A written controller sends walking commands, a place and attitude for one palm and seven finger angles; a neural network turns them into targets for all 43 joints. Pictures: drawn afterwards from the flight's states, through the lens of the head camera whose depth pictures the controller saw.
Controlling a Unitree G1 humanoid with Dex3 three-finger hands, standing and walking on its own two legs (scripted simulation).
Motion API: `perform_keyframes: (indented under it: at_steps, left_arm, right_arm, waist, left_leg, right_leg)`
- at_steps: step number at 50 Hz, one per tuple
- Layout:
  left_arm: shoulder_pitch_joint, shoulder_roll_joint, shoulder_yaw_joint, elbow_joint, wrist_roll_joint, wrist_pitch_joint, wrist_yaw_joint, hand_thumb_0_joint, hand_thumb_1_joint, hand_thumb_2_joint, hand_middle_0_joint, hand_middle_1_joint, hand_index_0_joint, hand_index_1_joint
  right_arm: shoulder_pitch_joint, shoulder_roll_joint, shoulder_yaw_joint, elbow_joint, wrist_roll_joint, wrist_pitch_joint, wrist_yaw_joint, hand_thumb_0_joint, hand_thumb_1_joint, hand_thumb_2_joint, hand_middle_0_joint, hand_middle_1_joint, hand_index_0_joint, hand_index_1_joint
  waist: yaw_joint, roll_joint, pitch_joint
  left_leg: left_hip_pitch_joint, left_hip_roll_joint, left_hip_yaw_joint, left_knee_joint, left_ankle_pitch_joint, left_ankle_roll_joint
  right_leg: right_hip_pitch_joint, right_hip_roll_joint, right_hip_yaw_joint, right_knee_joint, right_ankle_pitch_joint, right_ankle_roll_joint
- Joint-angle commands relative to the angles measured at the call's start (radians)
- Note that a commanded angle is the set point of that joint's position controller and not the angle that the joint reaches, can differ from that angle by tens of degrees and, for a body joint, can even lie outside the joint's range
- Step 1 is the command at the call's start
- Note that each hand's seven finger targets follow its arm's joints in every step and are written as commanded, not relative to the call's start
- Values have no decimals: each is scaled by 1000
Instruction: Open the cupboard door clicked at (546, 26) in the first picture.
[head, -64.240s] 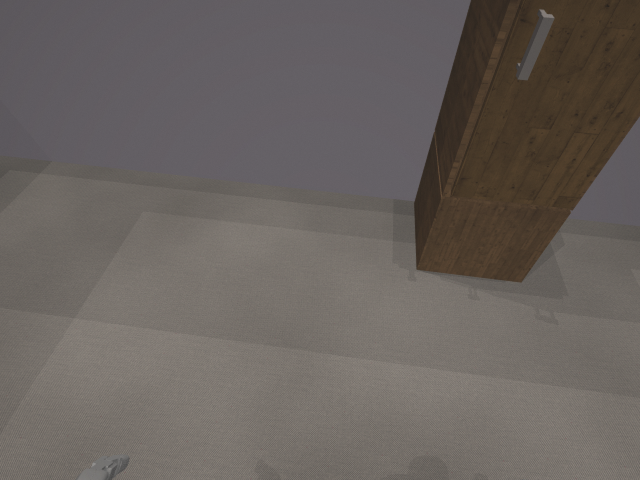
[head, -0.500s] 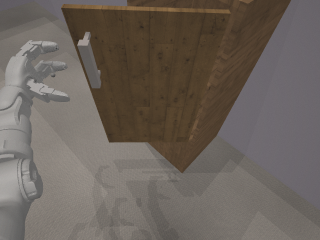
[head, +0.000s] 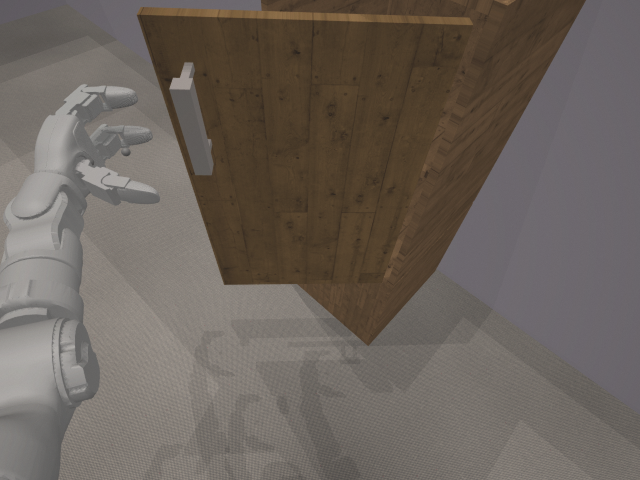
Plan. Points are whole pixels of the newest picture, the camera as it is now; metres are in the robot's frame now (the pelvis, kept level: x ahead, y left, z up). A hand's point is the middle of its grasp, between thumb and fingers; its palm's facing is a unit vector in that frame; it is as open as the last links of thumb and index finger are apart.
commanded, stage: slide the fingers in behind the handle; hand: left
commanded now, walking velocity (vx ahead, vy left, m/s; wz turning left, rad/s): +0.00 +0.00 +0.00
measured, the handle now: (196, 121) +0.53 +0.14 +0.15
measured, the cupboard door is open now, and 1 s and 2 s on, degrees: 45 45 46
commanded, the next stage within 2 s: close the thumb around the handle in 1.50 s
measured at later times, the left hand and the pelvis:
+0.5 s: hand (166, 149) +0.47 +0.17 +0.15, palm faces +0.00 -1.00 +0.02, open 14.0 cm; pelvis -0.01 -0.02 +0.00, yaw +0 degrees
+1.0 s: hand (195, 147) +0.48 +0.14 +0.15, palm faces -0.01 -1.00 +0.02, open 14.0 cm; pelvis +0.00 -0.03 +0.00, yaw +0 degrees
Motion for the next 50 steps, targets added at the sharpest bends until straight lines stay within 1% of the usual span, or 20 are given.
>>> perform_keyframes:
  at_steps: [1,3,4,6,9,10,13,15,17,19,22,26,30,34,35,37,43,45,48,50]
  left_arm:
    - [-480,210,36,-260,-26,-91,20,0,-500,300,-300,-1200,-300,-1200]
    - [-488,188,18,-233,-29,-91,30,0,-500,300,-300,-1200,-300,-1200]
    - [-510,213,34,-227,-16,-92,37,0,-500,300,-300,-1200,-300,-1200]
    - [-528,202,19,-238,4,-96,56,0,-500,300,-300,-1200,-300,-1200]
    - [-511,219,34,-234,18,-98,81,0,-500,300,-300,-1200,-300,-1200]
    - [-507,197,21,-224,17,-97,84,0,-500,300,-300,-1200,-300,-1200]
    - [-483,210,46,-212,8,-98,92,0,-500,300,-300,-1200,-300,-1200]
    - [-490,218,44,-227,13,-100,89,0,-500,300,-300,-1200,-300,-1200]
    - [-481,176,17,-221,10,-97,85,0,-500,300,-300,-1200,-300,-1200]
    - [-469,200,29,-220,10,-97,84,0,-500,300,-300,-1200,-300,-1200]
    - [-467,163,8,-207,3,-85,81,0,-500,300,-300,-1200,-300,-1200]
    - [-494,195,25,-201,1,-80,82,0,-500,300,-300,-1200,-300,-1200]
    - [-524,192,14,-230,9,-98,89,0,-500,300,-300,-1200,-300,-1200]
    - [-536,187,9,-216,3,-106,90,0,-500,300,-300,-1200,-300,-1200]
    - [-546,173,-5,-211,2,-101,89,0,-500,300,-300,-1200,-300,-1200]
    - [-542,142,-19,-234,1,-103,89,0,-500,300,-300,-1200,-300,-1200]
    - [-489,128,-8,-202,-3,-80,115,0,-500,300,-300,-1200,-300,-1200]
    - [-476,125,0,-234,2,-80,128,0,-500,300,-300,-1200,-300,-1200]
    - [-504,65,-45,-253,7,-89,150,0,-500,300,-300,-1200,-300,-1200]
    - [-511,45,-64,-260,17,-91,160,0,-500,300,-300,-1200,-300,-1200]
  right_arm:
    - [80,-181,-75,-74,-8,-41,-9,0,-900,-900,200,300,200,300]
    - [84,-179,-71,-69,-7,-42,-9,0,-900,-900,200,300,200,300]
    - [81,-180,-70,-66,-8,-44,-7,0,-900,-900,200,300,200,300]
    - [78,-176,-71,-66,-8,-47,-5,0,-900,-900,200,300,200,300]
    - [78,-175,-67,-71,-10,-48,0,0,-900,-900,200,300,200,300]
    - [76,-172,-68,-74,-10,-50,1,0,-900,-900,200,300,200,300]
    - [83,-174,-69,-81,-10,-50,0,0,-900,-900,200,300,200,300]
    - [74,-171,-67,-84,-8,-52,0,0,-900,-900,200,300,200,300]
    - [68,-166,-68,-85,-6,-54,1,0,-900,-900,200,300,200,300]
    - [67,-169,-66,-89,-3,-49,-3,0,-900,-900,200,300,200,300]
    - [61,-162,-67,-89,1,-51,-3,0,-900,-900,200,300,200,300]
    - [61,-164,-66,-86,2,-50,-10,0,-900,-900,200,300,200,300]
    - [54,-157,-63,-87,1,-54,-9,0,-900,-900,200,300,200,300]
    - [53,-159,-63,-80,3,-55,-10,0,-900,-900,200,300,200,300]
    - [52,-158,-63,-77,4,-56,-10,0,-900,-900,200,300,200,300]
    - [53,-155,-67,-76,2,-61,-7,0,-900,-900,200,300,200,300]
    - [62,-157,-68,-80,-1,-55,1,0,-900,-900,200,300,200,300]
    - [55,-153,-71,-89,-2,-55,5,0,-900,-900,200,300,200,300]
    - [59,-145,-71,-86,-3,-54,8,0,-900,-900,200,300,200,300]
    - [54,-145,-73,-82,-2,-55,11,0,-900,-900,200,300,200,300]
  waist:
    - [-3,94,-395]
    - [-12,68,-358]
    - [-11,72,-345]
    - [-7,112,-347]
    - [0,112,-358]
    - [-5,88,-360]
    - [4,34,-381]
    - [9,66,-383]
    - [1,48,-364]
    - [4,34,-355]
    - [-3,27,-329]
    - [-7,-3,-322]
    - [-7,58,-347]
    - [-15,40,-358]
    - [-23,29,-351]
    - [-14,76,-388]
    - [-2,4,-356]
    - [12,17,-382]
    - [-7,-9,-350]
    - [-11,20,-350]
  left_leg:
    - [388,37,-120,-56,441,-38]
    - [353,34,-110,-57,411,-31]
    - [337,32,-111,-61,392,-31]
    - [342,30,-116,-67,375,-35]
    - [335,28,-112,-62,377,-34]
    - [326,26,-105,-60,364,-30]
    - [302,22,-93,-57,371,-22]
    - [297,18,-85,-60,370,-22]
    - [286,16,-73,-58,343,-17]
    - [264,13,-68,-59,333,-13]
    - [246,8,-55,-61,305,-7]
    - [207,2,-46,-65,261,-1]
    - [220,-4,-46,-57,259,-2]
    - [215,-5,-42,-51,250,1]
    - [213,-5,-45,-53,248,1]
    - [254,-4,-46,-50,280,-4]
    - [224,-5,-47,-49,327,-1]
    - [240,-6,-44,-50,339,-3]
    - [249,-1,-48,-48,359,-2]
    - [269,2,-51,-49,340,-7]
  right_leg:
    - [-19,40,-7,-42,273,-33]
    - [-14,38,-9,-44,270,-33]
    - [-18,39,-7,-43,264,-31]
    - [-29,37,-6,-40,240,-34]
    - [-17,37,-4,-35,250,-34]
    - [-8,38,-2,-38,256,-32]
    - [45,37,1,-35,293,-31]
    - [58,38,8,-35,312,-31]
    - [55,38,12,-43,312,-27]
    - [75,37,15,-43,323,-27]
    - [81,35,21,-55,327,-25]
    - [110,31,33,-63,327,-19]
    - [109,28,39,-58,327,-20]
    - [118,27,45,-59,334,-17]
    - [117,27,44,-61,336,-16]
    - [107,29,37,-53,348,-20]
    - [130,32,25,-45,394,-21]
    - [138,32,28,-41,409,-21]
    - [113,34,18,-40,405,-21]
    - [79,36,20,-41,377,-21]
